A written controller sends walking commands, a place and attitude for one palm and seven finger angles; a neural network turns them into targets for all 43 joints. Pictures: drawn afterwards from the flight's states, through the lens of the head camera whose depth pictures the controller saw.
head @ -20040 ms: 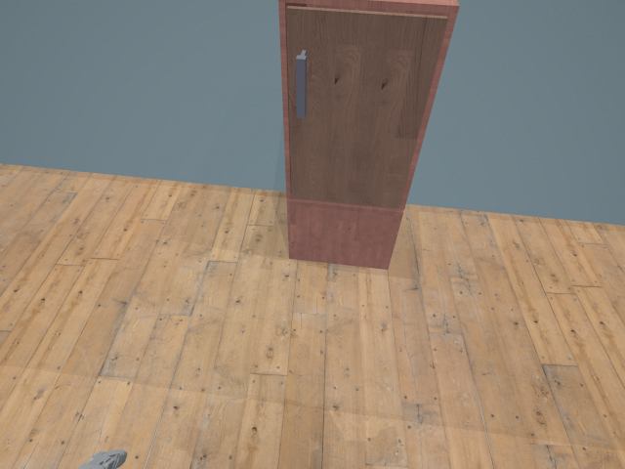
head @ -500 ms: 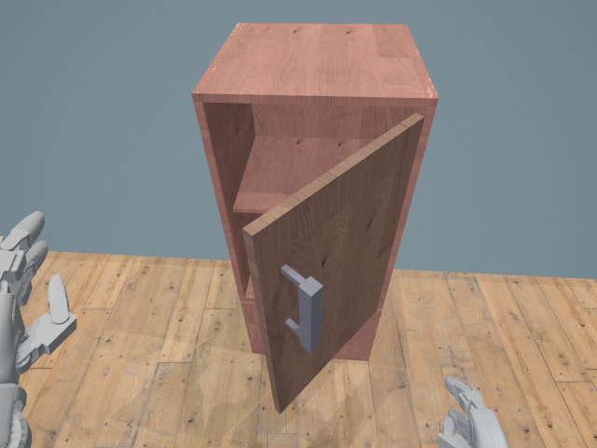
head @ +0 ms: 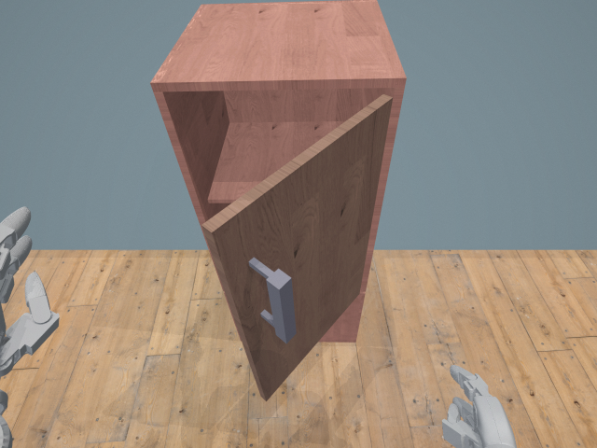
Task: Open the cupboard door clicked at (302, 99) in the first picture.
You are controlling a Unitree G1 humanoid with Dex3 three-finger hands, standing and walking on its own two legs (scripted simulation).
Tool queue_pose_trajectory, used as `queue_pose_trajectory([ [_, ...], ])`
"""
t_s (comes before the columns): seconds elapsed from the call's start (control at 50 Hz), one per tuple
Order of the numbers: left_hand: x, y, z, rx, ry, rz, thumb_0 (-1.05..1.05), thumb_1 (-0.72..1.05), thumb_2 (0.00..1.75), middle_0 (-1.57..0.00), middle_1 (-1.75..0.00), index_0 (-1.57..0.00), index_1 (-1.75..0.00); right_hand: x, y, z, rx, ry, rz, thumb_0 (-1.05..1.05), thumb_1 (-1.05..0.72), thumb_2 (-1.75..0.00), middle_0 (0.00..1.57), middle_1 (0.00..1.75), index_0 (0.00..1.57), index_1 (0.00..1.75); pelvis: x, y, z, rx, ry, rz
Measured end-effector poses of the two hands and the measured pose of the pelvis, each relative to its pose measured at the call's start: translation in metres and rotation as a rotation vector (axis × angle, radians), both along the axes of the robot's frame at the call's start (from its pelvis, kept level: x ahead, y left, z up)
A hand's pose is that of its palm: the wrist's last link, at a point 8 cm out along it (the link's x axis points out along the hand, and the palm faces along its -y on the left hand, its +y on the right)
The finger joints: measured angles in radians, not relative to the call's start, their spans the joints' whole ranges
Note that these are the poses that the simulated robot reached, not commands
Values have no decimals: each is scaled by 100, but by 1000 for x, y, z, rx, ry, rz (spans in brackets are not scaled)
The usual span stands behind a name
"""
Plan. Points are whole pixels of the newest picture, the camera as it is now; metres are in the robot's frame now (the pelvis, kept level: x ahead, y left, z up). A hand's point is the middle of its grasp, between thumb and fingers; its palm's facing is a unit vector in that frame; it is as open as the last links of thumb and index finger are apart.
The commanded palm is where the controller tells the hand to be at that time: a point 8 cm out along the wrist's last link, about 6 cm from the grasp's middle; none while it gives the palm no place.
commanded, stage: step back with the hand held close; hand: left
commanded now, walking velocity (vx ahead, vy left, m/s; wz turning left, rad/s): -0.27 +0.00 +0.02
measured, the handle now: (272, 301) +0.32 +0.07 +0.01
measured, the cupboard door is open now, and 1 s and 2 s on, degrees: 50 50 50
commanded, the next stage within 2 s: stop stepping back and stand still in 1.04 s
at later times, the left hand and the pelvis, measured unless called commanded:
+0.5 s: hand out of the picture +0.13 +0.29 +0.15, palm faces +0.41 -0.76 -0.50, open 7.4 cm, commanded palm +0.07 +0.33 +0.17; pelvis -0.07 +0.03 -0.02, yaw +0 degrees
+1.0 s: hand out of the picture +0.03 +0.33 +0.16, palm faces +0.47 -0.75 -0.47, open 7.4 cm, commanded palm -0.05 +0.36 +0.17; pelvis -0.16 +0.05 -0.02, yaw +4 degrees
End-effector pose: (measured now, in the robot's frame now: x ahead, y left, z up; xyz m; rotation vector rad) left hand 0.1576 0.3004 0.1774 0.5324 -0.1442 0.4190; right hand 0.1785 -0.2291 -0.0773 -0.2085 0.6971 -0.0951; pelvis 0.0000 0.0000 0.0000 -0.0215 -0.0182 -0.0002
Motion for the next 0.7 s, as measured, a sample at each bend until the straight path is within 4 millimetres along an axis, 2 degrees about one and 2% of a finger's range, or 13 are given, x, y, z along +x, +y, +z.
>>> queue_pose_trajectory([
  [0.12, 3, -7, -11, 9, 75, -82, 2, 89, 90, -21, -30, -21, -31, -20, -13, -1, -30, 39, -85, 1, -90, -90, 20, 30, 20, 30, -7, 7, -1, 7, 26, -16],
  [0.24, -9, 4, -2, 59, 26, -109, 2, 89, 90, -22, -30, -22, -31, -43, -12, 4, -62, 56, -122, 1, -90, -90, 20, 30, 20, 30, -21, 14, -4, 10, 25, -19],
  [0.34, -30, 15, 3, 79, -25, -101, 2, 89, 90, -22, -30, -22, -31, -58, -1, 8, -66, 30, -111, 1, -90, -90, 20, 30, 20, 30, -38, 21, -7, 10, 17, -20],
  [0.42, -51, 21, 0, 79, -44, -83, 2, 89, 90, -22, -30, -22, -31, -69, 10, 6, -60, 2, -86, 1, -90, -90, 20, 30, 20, 30, -54, 27, -11, 9, 7, -17],
  [0.56, -84, 30, -9, 81, -84, -27, 2, 89, 90, -22, -30, -22, -31, -93, 27, -5, -53, -1, -31, 1, -90, -90, 21, 30, 20, 30, -79, 30, -20, 6, -12, 13],
  [0.7, -117, 29, -1, 116, -167, 3, 2, 89, 90, -22, -30, -22, -31, -113, 31, -17, -58, 34, 28, 1, -90, -90, 21, 30, 21, 30, -99, 26, -27, 8, -22, 73],
])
